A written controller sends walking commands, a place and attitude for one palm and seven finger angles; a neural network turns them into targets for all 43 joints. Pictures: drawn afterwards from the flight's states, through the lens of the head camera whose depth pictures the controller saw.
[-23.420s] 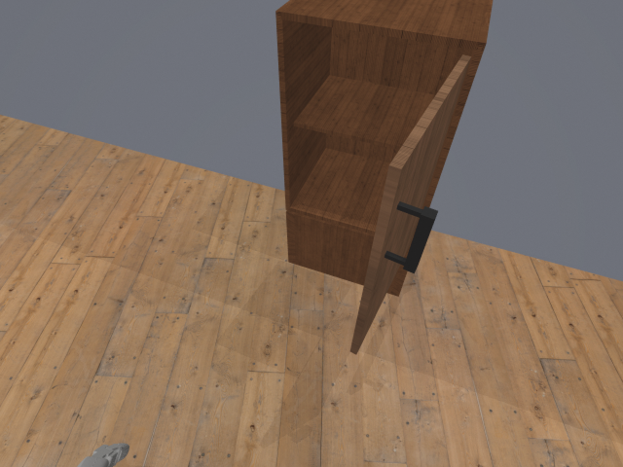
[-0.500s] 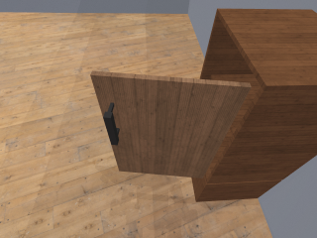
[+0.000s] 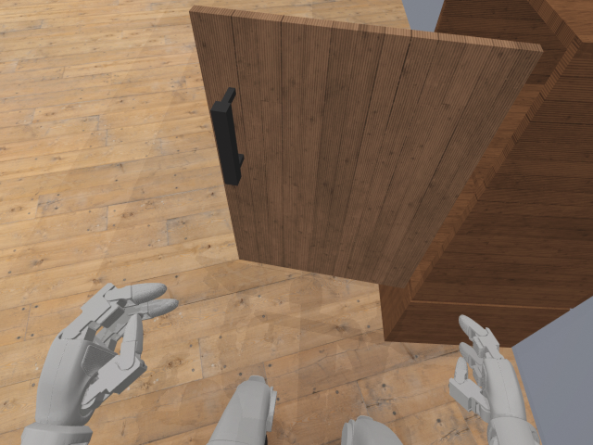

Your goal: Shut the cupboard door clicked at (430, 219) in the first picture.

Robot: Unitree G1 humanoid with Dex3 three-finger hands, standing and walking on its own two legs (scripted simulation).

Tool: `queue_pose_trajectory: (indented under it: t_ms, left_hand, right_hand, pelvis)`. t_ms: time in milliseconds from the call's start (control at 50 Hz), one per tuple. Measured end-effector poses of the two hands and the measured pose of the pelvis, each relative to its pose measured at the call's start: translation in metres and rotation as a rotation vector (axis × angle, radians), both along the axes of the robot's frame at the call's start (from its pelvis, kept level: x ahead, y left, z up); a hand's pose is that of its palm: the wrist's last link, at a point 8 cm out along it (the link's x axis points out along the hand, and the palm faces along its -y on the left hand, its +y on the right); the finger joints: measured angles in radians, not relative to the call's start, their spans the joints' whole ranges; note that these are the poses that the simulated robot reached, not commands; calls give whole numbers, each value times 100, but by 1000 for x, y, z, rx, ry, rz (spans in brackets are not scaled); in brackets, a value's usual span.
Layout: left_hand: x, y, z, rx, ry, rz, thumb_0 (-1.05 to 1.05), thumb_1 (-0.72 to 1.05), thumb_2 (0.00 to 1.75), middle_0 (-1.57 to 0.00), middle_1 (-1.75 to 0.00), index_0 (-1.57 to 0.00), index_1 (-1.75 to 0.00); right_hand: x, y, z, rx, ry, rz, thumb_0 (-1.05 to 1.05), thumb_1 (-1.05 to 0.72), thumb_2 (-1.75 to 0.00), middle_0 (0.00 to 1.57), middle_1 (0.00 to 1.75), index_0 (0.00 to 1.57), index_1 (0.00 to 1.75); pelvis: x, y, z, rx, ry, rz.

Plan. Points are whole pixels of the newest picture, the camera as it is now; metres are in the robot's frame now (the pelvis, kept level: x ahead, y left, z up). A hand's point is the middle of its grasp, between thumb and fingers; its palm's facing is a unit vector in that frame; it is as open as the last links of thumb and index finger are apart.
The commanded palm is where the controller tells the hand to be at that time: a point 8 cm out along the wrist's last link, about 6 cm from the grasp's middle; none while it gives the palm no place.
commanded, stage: raise the hand and make a fist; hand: left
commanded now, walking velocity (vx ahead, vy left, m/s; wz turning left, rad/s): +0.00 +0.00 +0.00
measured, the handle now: (231, 138) +0.52 +0.18 +0.10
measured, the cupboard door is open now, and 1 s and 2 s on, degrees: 82 82 82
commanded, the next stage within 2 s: bring the fist close to the handle in 1.34 s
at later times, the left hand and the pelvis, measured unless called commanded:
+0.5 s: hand (149, 326) +0.23 +0.21 +0.06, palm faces -0.12 -0.99 +0.01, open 3.3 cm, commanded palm +0.21 +0.27 +0.09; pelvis +0.01 +0.05 +0.02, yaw -2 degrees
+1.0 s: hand (123, 286) +0.25 +0.23 +0.12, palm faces -0.01 -1.00 -0.06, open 3.1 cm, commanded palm +0.22 +0.27 +0.11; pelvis +0.02 +0.04 +0.04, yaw -1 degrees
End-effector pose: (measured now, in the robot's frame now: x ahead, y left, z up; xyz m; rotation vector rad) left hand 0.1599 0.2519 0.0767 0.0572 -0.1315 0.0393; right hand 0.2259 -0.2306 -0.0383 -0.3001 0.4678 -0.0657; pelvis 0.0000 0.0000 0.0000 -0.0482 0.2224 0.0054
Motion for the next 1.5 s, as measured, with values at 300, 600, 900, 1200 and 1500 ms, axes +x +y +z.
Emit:
queue_pose_trajectory:
  t_ms: [300,600,900,1200,1500]
  left_hand:
    - [50,27,7,-43,202,16,1,90,90,-83,-99,-82,-99]
    - [56,31,18,-35,134,-77,2,90,90,-110,-129,-110,-129]
    - [60,25,19,-31,179,-95,1,90,90,-128,-148,-128,-148]
    - [68,2,14,-50,220,-123,1,90,90,-129,-150,-129,-150]
    - [68,-6,18,-35,217,-118,1,90,90,-130,-150,-130,-150]
  right_hand:
    - [-89,27,-16,83,267,-205,2,-90,-90,20,30,20,30]
    - [-29,51,16,40,106,-105,2,-91,-90,20,30,20,30]
    - [-33,53,22,51,140,-51,1,-90,-90,20,30,20,30]
    - [-57,11,10,46,190,-140,2,-91,-90,20,30,20,30]
    - [-40,13,7,86,162,-122,2,-91,-90,20,30,20,30]
  pelvis:
    - [16,32,26,3,18,-46]
    - [16,53,26,-25,14,-33]
    - [18,42,36,-23,-14,-17]
    - [23,24,37,4,-10,-32]
    - [23,18,36,12,-16,-30]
